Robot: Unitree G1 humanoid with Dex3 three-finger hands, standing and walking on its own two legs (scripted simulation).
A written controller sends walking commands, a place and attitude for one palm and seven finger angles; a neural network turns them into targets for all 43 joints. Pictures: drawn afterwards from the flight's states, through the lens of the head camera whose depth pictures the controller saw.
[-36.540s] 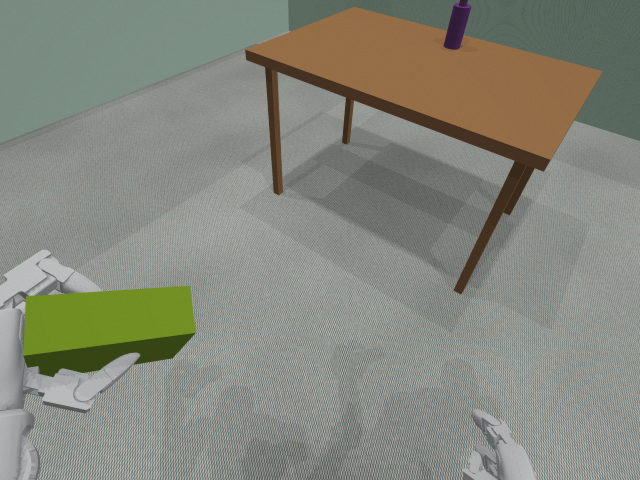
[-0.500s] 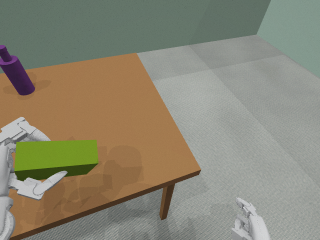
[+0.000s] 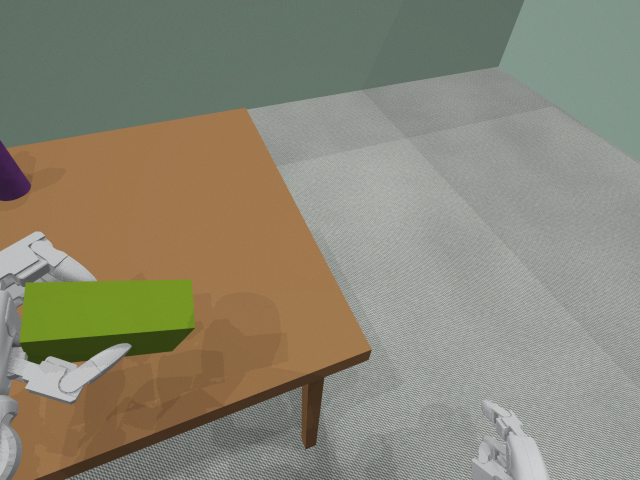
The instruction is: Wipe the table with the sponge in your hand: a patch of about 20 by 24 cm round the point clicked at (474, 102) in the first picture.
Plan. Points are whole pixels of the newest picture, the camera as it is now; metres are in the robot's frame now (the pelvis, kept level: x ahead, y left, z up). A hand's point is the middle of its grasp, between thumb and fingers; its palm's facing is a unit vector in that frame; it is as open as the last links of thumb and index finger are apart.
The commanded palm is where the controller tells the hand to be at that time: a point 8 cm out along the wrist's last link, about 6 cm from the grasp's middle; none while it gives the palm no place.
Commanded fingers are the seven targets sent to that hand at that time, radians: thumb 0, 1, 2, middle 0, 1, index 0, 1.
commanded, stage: shuffle to correct the standing spot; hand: left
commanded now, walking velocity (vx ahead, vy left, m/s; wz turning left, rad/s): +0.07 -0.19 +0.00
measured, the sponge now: (136, 321) +0.24 +0.20 +0.13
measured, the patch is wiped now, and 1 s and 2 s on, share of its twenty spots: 0.00 0.00 0.00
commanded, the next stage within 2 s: none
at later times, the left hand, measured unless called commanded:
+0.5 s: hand (56, 338) +0.20 +0.24 +0.16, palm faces +0.35 -0.86 -0.37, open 9.2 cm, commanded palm +0.14 +0.28 +0.18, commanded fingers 0.00 0.10 1.30 -1.20 -1.60 -1.20 -1.60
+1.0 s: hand (63, 338) +0.20 +0.24 +0.16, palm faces +0.34 -0.86 -0.39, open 9.2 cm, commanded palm +0.15 +0.28 +0.18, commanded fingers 0.00 0.10 1.30 -1.20 -1.60 -1.20 -1.60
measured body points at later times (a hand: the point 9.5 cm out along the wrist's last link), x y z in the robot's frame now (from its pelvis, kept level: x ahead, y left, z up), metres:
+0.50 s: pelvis -0.01 +0.00 +0.00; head -0.01 +0.01 +0.45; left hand +0.18 +0.29 +0.19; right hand +0.15 -0.23 -0.07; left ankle +0.00 +0.13 -0.73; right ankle -0.03 -0.06 -0.73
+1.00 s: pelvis -0.01 +0.00 +0.00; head +0.00 +0.00 +0.45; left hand +0.18 +0.28 +0.18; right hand +0.16 -0.24 -0.08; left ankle +0.00 +0.13 -0.73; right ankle -0.03 -0.06 -0.73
